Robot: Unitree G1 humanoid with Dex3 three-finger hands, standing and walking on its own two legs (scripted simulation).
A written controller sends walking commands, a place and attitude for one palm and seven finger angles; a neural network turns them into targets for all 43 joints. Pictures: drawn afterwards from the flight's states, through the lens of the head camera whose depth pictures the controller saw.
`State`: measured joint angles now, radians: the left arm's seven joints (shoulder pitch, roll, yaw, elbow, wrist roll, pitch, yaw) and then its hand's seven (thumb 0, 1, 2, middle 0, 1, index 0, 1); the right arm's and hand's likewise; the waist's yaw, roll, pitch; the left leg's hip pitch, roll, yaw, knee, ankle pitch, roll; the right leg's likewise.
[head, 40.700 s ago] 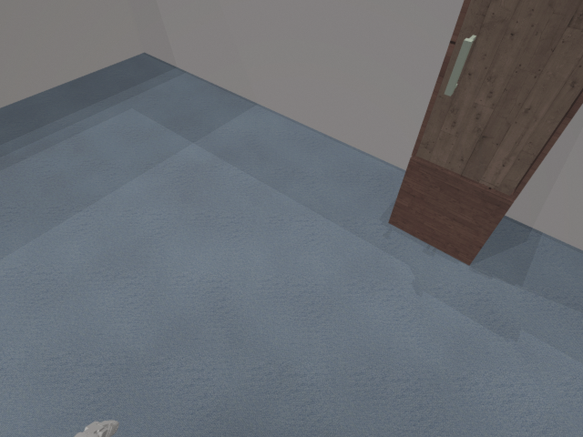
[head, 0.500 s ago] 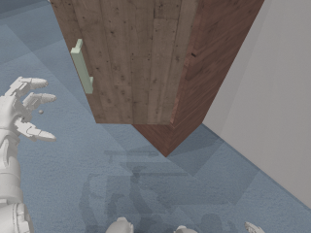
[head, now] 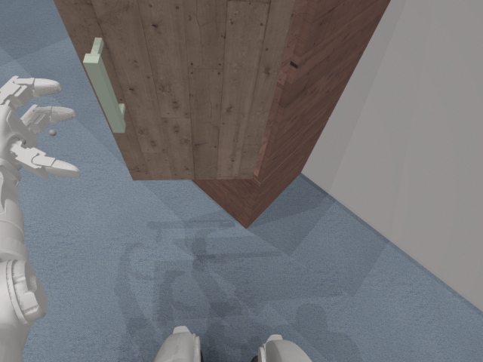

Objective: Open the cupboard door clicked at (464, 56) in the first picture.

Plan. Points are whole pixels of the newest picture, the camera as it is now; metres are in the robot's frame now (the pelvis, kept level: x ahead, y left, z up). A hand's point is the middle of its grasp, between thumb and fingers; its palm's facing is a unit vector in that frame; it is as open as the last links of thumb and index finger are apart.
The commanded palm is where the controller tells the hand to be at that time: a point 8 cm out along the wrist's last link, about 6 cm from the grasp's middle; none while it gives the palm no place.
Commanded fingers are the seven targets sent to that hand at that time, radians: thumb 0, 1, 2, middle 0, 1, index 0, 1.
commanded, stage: move the hooked fingers beside the handle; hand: left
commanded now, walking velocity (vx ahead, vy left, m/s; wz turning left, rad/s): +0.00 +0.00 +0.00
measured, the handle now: (109, 89) +0.55 +0.22 +0.07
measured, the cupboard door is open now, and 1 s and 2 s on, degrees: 46 46 46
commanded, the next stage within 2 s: slide the fingers in behind the handle in 1.14 s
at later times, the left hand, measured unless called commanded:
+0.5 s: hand (65, 103) +0.51 +0.28 +0.08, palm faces +0.02 -1.00 -0.02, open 14.0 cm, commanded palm +0.49 +0.32 +0.08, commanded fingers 0.00 -0.50 0.30 -0.30 -1.20 -0.30 -1.20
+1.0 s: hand (64, 113) +0.49 +0.28 +0.08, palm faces +0.03 -1.00 -0.01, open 14.0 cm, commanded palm +0.47 +0.32 +0.08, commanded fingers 0.00 -0.50 0.30 -0.30 -1.20 -0.30 -1.20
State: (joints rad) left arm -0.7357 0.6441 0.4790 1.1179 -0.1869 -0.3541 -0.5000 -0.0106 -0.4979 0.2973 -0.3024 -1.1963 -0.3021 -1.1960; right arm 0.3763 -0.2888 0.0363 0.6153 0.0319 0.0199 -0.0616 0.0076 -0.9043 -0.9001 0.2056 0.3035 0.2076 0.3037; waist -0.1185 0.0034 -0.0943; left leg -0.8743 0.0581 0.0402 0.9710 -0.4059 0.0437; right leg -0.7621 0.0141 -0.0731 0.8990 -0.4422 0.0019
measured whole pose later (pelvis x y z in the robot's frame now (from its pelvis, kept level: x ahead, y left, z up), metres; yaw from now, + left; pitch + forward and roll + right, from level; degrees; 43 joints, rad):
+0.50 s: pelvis +0.00 +0.00 -0.01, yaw -2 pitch +23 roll -5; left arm -0.93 0.80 0.52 1.24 -0.11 -0.33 -0.48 -0.01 -0.50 0.30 -0.30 -1.20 -0.30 -1.20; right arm 0.42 -0.29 0.05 0.60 0.01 0.08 -0.06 0.01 -0.90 -0.90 0.21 0.30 0.21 0.30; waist -0.19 0.01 -0.08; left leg -1.00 0.08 0.03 1.03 -0.43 0.04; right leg -0.88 0.04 -0.08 0.93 -0.45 0.00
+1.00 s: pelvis +0.01 +0.00 +0.00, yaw -1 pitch +20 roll -5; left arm -0.83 0.69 0.49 1.19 -0.14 -0.35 -0.46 -0.01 -0.50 0.30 -0.30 -1.20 -0.30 -1.20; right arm 0.37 -0.28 0.04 0.59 0.02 0.09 -0.04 0.00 -0.90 -0.90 0.21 0.30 0.21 0.30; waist -0.15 0.01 -0.10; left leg -0.92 0.07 0.03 1.00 -0.43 0.04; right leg -0.80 0.03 -0.08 0.90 -0.46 0.00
